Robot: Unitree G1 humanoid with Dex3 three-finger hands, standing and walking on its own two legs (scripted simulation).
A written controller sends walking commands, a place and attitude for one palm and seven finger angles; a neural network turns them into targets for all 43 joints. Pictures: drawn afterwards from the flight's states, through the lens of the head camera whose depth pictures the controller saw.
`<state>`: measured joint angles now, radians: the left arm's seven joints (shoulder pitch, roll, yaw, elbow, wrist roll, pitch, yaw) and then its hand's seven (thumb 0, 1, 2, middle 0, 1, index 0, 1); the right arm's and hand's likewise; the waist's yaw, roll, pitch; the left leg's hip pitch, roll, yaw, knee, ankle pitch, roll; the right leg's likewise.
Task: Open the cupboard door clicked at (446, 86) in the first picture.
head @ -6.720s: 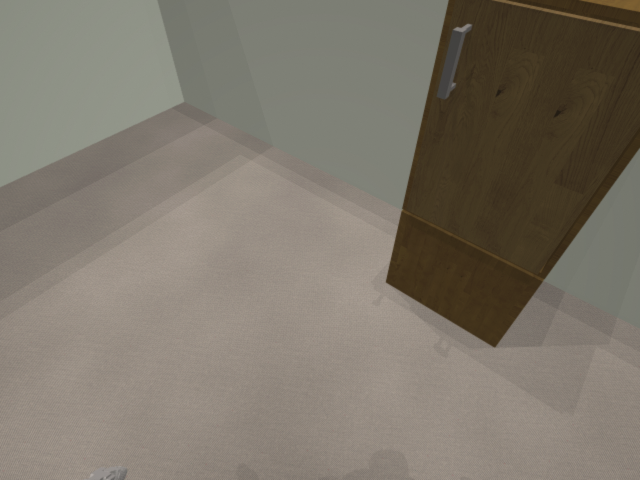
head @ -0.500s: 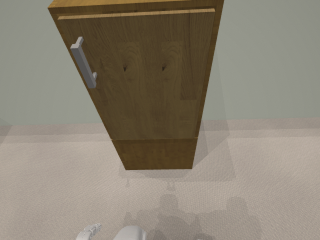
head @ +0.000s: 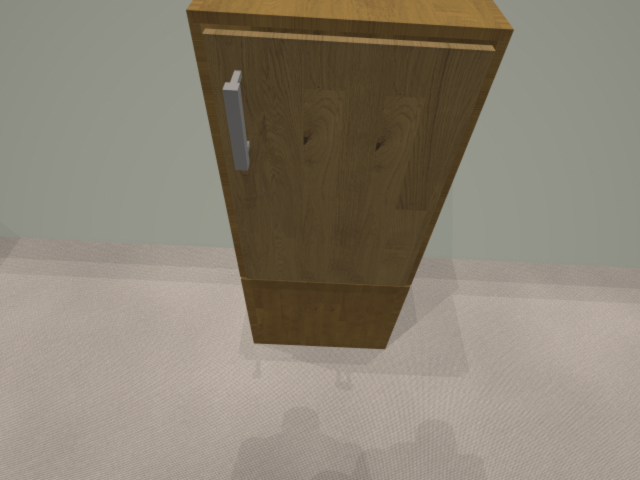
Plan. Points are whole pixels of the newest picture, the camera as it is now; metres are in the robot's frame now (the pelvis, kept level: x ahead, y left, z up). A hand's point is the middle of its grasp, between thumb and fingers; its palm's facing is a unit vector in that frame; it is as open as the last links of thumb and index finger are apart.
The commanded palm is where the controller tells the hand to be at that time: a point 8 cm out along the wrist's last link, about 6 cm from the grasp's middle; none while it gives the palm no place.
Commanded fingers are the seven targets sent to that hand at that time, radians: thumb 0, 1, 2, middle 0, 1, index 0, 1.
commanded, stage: come to a stop and stand still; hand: left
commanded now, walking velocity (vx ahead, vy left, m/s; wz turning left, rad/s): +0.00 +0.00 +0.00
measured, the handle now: (239, 122) +0.58 +0.18 +0.13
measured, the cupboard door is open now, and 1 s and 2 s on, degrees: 0 0 0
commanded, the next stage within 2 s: look again from close up in 0.40 s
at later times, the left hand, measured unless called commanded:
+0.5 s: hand out of the picture -0.02 +0.15 -0.17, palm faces -0.01 -0.98 -0.18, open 7.3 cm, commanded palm none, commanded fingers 0.00 0.90 0.90 -0.20 -0.30 -0.20 -0.30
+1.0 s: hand out of the picture +0.00 +0.17 -0.17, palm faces -0.01 -0.98 -0.21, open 7.4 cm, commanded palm none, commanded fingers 0.00 0.90 0.90 -0.20 -0.30 -0.20 -0.30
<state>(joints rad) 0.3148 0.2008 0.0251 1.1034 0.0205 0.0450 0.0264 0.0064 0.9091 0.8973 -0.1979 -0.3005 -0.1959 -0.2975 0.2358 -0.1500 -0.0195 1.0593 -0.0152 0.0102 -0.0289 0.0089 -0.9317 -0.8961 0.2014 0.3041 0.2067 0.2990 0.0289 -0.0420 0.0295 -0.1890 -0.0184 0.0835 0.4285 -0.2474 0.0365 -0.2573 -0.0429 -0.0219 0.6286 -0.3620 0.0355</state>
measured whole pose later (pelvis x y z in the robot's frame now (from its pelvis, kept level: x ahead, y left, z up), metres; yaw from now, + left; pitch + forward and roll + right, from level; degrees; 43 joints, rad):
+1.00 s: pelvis -0.01 +0.00 +0.00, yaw -2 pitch -1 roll +1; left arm 0.30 0.15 -0.01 1.09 0.02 -0.01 0.04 0.01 0.91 0.90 -0.20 -0.30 -0.20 -0.30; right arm 0.28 -0.17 0.01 1.10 -0.02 -0.03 -0.02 0.01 -0.92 -0.90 0.20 0.30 0.20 0.30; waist 0.00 0.01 0.01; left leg -0.19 0.00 0.11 0.48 -0.27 0.03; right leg -0.18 -0.02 -0.01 0.51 -0.30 0.00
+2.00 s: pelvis +0.05 -0.02 -0.01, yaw +1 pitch +0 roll +0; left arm 0.20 0.18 0.03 0.97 0.03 0.00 0.04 0.00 0.91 0.90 -0.20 -0.30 -0.20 -0.30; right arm 0.17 -0.16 -0.04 1.02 -0.01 0.02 -0.02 0.01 -0.91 -0.90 0.20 0.30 0.20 0.30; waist 0.01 -0.02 0.06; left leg -0.26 0.01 0.07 0.64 -0.41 -0.01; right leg -0.30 -0.04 -0.08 0.62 -0.32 -0.01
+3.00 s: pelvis +0.07 -0.05 +0.00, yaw -1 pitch +0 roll +1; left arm 0.24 0.15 -0.01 1.13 0.02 -0.02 0.03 0.01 0.93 0.90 -0.20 -0.30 -0.20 -0.30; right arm 0.28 -0.16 0.01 1.13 -0.02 -0.02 -0.03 0.01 -0.91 -0.90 0.20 0.30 0.20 0.30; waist 0.00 0.03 0.04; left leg -0.13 0.04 0.09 0.41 -0.28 -0.03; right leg -0.21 0.00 -0.06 0.48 -0.28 -0.05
